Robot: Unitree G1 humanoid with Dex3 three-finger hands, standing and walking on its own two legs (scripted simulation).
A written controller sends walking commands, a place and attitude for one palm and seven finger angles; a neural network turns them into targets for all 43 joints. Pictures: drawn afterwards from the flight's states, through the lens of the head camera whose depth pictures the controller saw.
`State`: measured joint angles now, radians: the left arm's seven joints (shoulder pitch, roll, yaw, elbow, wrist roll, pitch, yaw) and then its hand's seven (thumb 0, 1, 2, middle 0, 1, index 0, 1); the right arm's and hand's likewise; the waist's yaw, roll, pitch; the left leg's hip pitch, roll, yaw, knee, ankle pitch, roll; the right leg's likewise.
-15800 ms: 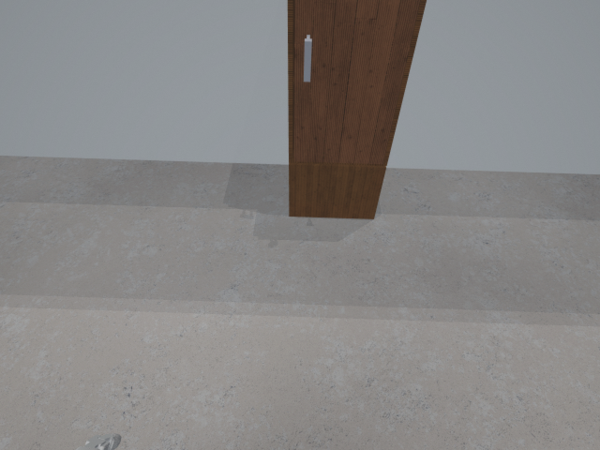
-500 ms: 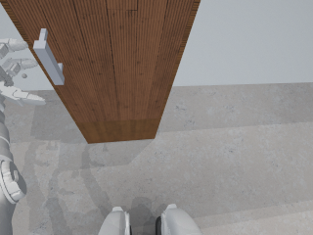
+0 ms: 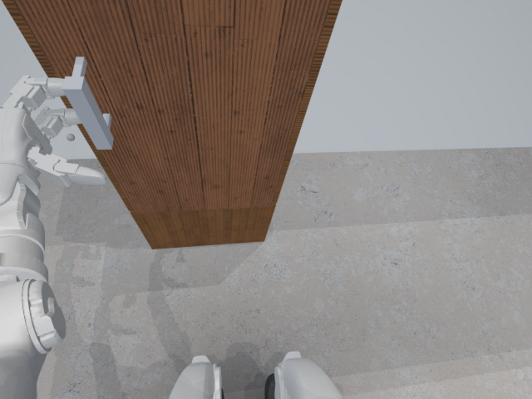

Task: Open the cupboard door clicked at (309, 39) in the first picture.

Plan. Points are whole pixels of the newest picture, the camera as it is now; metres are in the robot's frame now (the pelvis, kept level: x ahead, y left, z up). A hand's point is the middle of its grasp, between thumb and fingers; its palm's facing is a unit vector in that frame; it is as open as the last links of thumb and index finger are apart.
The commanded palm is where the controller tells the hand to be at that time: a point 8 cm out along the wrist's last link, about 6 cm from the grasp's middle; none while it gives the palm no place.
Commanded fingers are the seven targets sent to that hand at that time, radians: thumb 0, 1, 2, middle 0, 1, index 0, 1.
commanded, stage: slide the fingers in behind the handle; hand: left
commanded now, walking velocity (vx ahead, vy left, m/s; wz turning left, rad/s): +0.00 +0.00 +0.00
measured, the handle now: (93, 105) +0.52 +0.23 +0.07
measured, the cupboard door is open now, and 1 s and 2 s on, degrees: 0 0 0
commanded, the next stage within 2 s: close the thumb around the handle in 1.04 s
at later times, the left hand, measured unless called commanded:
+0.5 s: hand (94, 137) +0.47 +0.23 +0.06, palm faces +0.04 -1.00 +0.00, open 14.0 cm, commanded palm +0.45 +0.26 +0.07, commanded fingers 0.00 -0.50 0.30 -0.30 -1.20 -0.30 -1.20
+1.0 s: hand (108, 137) +0.47 +0.21 +0.06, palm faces +0.06 -1.00 -0.01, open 14.0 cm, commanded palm +0.45 +0.26 +0.07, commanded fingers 0.00 -0.50 0.30 -0.30 -1.20 -0.30 -1.20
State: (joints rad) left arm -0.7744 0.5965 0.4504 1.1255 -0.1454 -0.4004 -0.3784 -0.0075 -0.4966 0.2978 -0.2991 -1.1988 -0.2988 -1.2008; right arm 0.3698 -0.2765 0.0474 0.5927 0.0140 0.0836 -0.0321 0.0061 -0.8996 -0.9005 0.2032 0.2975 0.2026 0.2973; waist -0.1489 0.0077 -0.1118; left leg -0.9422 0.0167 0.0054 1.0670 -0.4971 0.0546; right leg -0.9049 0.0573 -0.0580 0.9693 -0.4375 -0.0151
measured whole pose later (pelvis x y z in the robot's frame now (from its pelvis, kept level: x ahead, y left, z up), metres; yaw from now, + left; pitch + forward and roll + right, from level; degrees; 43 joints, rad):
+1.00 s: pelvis +0.00 -0.01 +0.00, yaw +0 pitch +20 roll -3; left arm -0.78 0.49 0.39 1.13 -0.13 -0.44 -0.26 -0.01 -0.50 0.30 -0.30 -1.20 -0.29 -1.20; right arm 0.38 -0.26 0.04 0.61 0.01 0.08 -0.01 0.01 -0.90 -0.90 0.20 0.30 0.20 0.30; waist -0.15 0.01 -0.12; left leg -0.93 0.01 0.01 1.07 -0.49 0.04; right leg -0.90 0.06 -0.05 0.99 -0.44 -0.03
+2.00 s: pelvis -0.01 +0.00 +0.00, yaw +0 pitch +20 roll -3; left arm -0.79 0.47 0.38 1.12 -0.12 -0.44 -0.24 0.01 0.71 0.82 -0.37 -1.35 -0.37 -1.35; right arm 0.37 -0.27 0.04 0.62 0.01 0.07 -0.02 0.01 -0.90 -0.90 0.20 0.30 0.20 0.30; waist -0.14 0.02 -0.12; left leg -0.94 0.01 0.01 1.08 -0.49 0.05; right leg -0.92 0.05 -0.05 1.00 -0.44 -0.02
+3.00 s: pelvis +0.02 -0.06 +0.01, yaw +4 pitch +11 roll +1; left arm 0.37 -0.05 -0.29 -0.08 0.09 -0.21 0.49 0.02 0.66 0.72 -0.30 -1.31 -0.37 -1.34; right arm 0.21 -0.17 0.04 0.48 -0.06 0.02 0.03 0.01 -0.90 -0.90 0.20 0.30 0.20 0.30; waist -0.03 0.03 -0.18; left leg -0.67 0.00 -0.03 0.98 -0.50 -0.02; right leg -0.66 0.04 -0.09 0.97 -0.51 -0.09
